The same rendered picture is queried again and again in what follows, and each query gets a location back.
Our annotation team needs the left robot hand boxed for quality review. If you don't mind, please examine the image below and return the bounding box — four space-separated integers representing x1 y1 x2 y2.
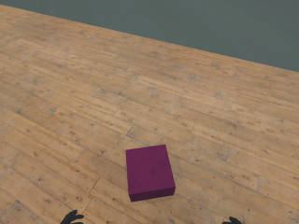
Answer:
60 209 84 224

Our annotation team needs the carton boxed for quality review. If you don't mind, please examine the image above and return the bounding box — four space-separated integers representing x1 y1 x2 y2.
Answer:
125 144 176 203

